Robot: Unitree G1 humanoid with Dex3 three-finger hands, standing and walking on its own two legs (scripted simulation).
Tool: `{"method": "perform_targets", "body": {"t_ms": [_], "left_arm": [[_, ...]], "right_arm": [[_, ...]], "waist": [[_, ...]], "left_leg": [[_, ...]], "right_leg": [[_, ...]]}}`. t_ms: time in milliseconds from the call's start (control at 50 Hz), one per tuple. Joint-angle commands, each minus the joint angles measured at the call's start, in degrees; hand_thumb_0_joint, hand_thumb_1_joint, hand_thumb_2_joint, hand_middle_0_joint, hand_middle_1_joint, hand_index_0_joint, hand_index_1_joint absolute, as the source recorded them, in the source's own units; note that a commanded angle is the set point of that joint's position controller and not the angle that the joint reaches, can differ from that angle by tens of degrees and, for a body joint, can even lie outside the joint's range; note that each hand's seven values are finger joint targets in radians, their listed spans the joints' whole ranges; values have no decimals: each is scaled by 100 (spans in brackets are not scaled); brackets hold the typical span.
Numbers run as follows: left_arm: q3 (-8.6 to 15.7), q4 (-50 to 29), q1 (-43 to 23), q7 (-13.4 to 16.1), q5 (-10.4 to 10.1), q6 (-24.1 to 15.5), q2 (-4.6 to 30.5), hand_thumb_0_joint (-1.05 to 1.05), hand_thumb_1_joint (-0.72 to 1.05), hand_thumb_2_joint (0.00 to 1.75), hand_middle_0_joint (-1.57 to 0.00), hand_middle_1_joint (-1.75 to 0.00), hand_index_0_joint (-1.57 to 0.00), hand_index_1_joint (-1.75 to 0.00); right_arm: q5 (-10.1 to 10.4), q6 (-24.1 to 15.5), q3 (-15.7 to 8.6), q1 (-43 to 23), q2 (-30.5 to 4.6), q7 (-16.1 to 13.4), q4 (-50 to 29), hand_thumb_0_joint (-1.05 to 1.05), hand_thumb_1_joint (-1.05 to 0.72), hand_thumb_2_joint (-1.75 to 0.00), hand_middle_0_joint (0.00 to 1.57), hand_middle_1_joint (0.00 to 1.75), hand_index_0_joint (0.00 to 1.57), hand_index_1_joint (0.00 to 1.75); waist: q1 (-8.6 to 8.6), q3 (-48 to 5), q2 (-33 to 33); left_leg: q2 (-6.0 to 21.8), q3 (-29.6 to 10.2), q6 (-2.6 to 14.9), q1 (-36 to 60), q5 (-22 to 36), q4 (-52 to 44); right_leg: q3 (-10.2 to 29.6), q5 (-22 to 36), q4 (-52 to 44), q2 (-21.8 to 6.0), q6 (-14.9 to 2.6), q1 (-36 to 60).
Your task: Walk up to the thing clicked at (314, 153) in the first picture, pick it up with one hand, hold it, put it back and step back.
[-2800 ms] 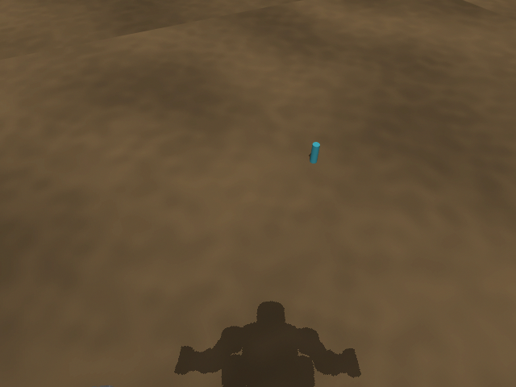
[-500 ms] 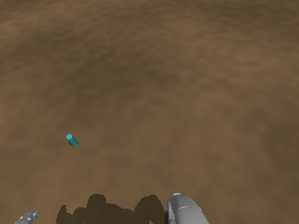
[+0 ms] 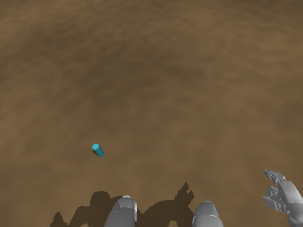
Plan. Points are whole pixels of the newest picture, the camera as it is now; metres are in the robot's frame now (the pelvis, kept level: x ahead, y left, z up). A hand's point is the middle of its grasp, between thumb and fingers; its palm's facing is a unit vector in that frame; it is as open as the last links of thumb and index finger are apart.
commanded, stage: walk up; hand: left
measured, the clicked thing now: (98, 150) +0.54 +0.42 -0.65
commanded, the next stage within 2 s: none
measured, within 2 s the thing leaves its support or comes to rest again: neither
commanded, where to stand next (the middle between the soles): +0.08 +0.42 m, yaw -33 degrees
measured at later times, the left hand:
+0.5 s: hand out of the picture +0.15 +0.47 -0.06, palm faces -0.15 -0.74 -0.65, open 7.3 cm
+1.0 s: hand out of the picture +0.22 +0.70 -0.10, palm faces -0.41 -0.76 -0.50, open 7.3 cm
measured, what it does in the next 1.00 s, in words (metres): steps to the left, turning right: right foot, then left foot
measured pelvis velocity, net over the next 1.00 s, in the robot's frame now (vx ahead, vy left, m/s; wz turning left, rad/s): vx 0.02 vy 0.46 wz -0.40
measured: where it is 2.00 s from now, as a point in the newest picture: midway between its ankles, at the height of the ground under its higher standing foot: outside the picture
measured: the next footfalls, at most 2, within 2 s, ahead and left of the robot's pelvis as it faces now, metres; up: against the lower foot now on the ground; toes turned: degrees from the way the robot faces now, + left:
right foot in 0.28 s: +0.13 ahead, +0.02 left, +0.00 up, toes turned -13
left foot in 0.70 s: +0.08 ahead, +0.47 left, +0.00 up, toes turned -16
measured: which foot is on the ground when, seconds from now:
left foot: down 0.00-0.28, up 0.30-0.68, down 0.70-1.00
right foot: up 0.00-0.26, down 0.28-0.74, up 0.76-1.00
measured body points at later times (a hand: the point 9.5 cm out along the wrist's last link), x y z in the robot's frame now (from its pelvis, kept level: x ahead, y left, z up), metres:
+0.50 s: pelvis +0.02 +0.18 +0.02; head +0.05 +0.10 +0.46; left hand +0.15 +0.51 -0.02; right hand +0.07 -0.15 -0.12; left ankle +0.07 +0.36 -0.58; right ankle +0.09 +0.03 -0.68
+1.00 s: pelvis +0.02 +0.46 +0.04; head +0.09 +0.43 +0.48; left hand +0.24 +0.74 -0.07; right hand -0.09 +0.16 -0.07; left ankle +0.04 +0.48 -0.68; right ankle +0.00 +0.33 -0.62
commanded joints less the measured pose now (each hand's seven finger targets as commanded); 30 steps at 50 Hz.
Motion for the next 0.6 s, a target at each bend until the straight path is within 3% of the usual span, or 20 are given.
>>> {"method": "perform_targets", "body": {"t_ms": [0,20,40,60,100,140,180,200,220,240,260,280,300,320,340,360,380,460,500,580], "left_arm": [[150,-650,-126,394,-149,-179,920,0,90,90,-20,-30,-20,-30],[187,-523,-212,336,-191,-188,1154,0,90,90,-20,-30,-20,-30],[281,-289,-129,279,-315,-185,1185,0,90,90,-20,-30,-20,-30],[334,-126,330,223,-379,-171,1167,0,90,90,-20,-30,-20,-30],[298,-81,594,161,-419,-136,992,0,90,90,-20,-30,-20,-30],[268,-182,610,128,-412,-130,847,0,90,90,-20,-30,-20,-30],[272,-264,803,127,-413,-134,757,0,90,90,-20,-30,-20,-30],[296,-193,1189,143,-392,-149,729,0,90,90,-20,-30,-20,-30],[380,-30,1748,174,-353,-168,810,0,90,90,-20,-30,-20,-30],[515,40,2082,234,-281,-165,1043,0,90,90,-20,-30,-20,-30],[624,-97,2166,291,-170,-177,1363,0,90,90,-20,-30,-20,-30],[616,-476,1661,317,-90,-142,1523,0,90,90,-20,-30,-20,-30],[577,-713,1097,322,-139,-111,1459,0,90,90,-20,-30,-20,-30],[620,-963,524,333,-145,-118,1658,0,90,90,-20,-30,-20,-30],[556,-1032,283,315,-175,-163,1432,0,90,90,-20,-30,-20,-30],[535,-1061,157,284,-153,-162,1342,0,90,90,-20,-30,-20,-30],[522,-1045,4,261,-140,-148,1342,0,90,90,-20,-30,-20,-30],[620,-998,-6,159,-54,-136,1522,0,90,90,-20,-30,-20,-30],[670,-979,54,124,-11,-124,1637,0,90,90,-20,-30,-20,-30],[755,-949,158,120,72,-84,1859,0,90,90,-20,-30,-20,-30]], "right_arm": [[51,-168,-638,944,-2120,-243,-193,0,-90,-90,20,30,20,30],[31,-146,-548,577,-1653,-272,-371,0,-90,-90,20,30,20,30],[-25,-142,-408,476,-1289,-298,-404,0,-90,-90,20,30,20,30],[-38,-156,-337,349,-1106,-319,-428,0,-90,-90,20,30,20,30],[-26,-169,-254,199,-950,-330,-441,0,-90,-90,20,30,20,30],[-83,-122,-192,250,-826,-323,-535,0,-90,-90,20,30,20,30],[-112,-80,-171,237,-819,-331,-619,0,-90,-90,20,30,20,30],[-90,-51,-131,-87,-762,-323,-711,0,-90,-90,20,30,20,30],[-70,-11,-97,-348,-750,-297,-827,0,-90,-90,20,30,20,30],[-17,-11,-22,-205,-535,-268,-841,0,-90,-90,20,30,20,30],[68,24,77,299,-288,-250,-757,0,-90,-90,20,30,20,30],[90,114,76,837,-456,-302,-669,0,-90,-90,20,30,20,30],[74,222,-45,982,-757,-365,-569,0,-90,-90,20,30,20,30],[16,279,-160,898,-928,-390,-615,0,-90,-90,20,30,20,30],[-2,292,-217,697,-1073,-377,-522,0,-90,-90,20,30,20,30],[1,285,-247,681,-1153,-332,-447,0,-90,-90,20,30,20,30],[-8,293,-253,706,-1183,-289,-365,0,-90,-90,20,30,20,30],[-52,324,-213,937,-997,-175,-241,0,-90,-90,20,30,20,30],[-31,331,-203,923,-917,-159,-248,0,-90,-90,20,30,20,30],[37,355,-193,720,-904,-138,-327,0,-90,-90,20,30,20,30]], "waist": [[-779,-1187,2517],[-756,-869,1741],[-714,-693,1455],[-507,-792,1398],[-388,-856,1341],[-425,-878,1319],[-346,-869,1286],[-43,-921,1072],[323,-1066,601],[546,-1205,-75],[518,-1345,-1203],[162,-1722,-986],[-52,-1407,-427],[-90,-1344,-601],[-120,-965,-164],[-185,-665,-287],[-252,-424,-414],[-245,-338,-922],[-196,-444,-1284],[26,-530,-1633]], "left_leg": [[1771,-3174,1671,2232,1490,-3306],[1491,-2416,1705,1728,1720,-3071],[1137,-1650,1720,1679,2317,-2593],[929,-1094,1754,1970,3107,-2211],[758,-693,1746,1933,3840,-2036],[777,-426,1754,1749,4160,-2001],[955,-414,1761,1410,4267,-1880],[829,-216,1620,866,4063,-1514],[489,166,1333,268,3767,-733],[104,425,1016,-418,3173,152],[-418,243,732,-1741,-238,1139],[-249,-388,517,-1951,-637,1807],[-147,-633,350,-1803,-746,2432],[-163,-775,388,-1717,-898,2976],[24,-923,410,-1476,-495,3086],[101,-877,427,-1213,-135,2981],[52,-757,428,-1000,124,2943],[-66,-315,405,-641,519,2580],[-99,-156,430,-672,527,2285],[-120,37,448,-401,-260,1297]], "right_leg": [[-719,-851,2624,1070,-373,-2416],[-879,-495,2494,909,-290,-2139],[-910,-274,2361,925,-225,-1996],[-1058,13,2175,921,-224,-1921],[-1406,148,1483,862,-139,-1396],[-1737,226,726,815,-129,-846],[-1670,485,-226,788,-213,-176],[-1440,989,-965,760,-338,665],[-1481,1762,-1824,880,-405,1757],[-1142,2151,-2313,829,-361,2751],[583,2845,-2564,-135,-575,3775],[2181,2254,-2692,-1197,-1041,3680],[2175,1876,-2920,-1498,-1450,2915],[2886,1277,-3224,-1854,-1942,2133],[2500,286,-3376,-1476,-1732,1395],[1989,-341,-3360,-1098,-1450,800],[1444,-502,-3271,-796,-1293,254],[599,-845,-2947,-52,-1005,-273],[526,-1053,-2840,166,-915,-175],[890,-1118,-2724,91,-1037,-173]]}}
